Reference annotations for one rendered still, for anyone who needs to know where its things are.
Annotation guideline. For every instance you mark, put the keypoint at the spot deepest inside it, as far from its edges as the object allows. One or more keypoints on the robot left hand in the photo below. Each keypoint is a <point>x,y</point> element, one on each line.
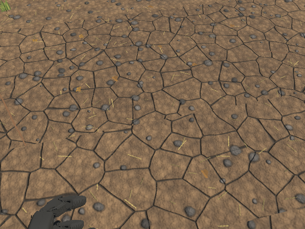
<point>44,218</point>

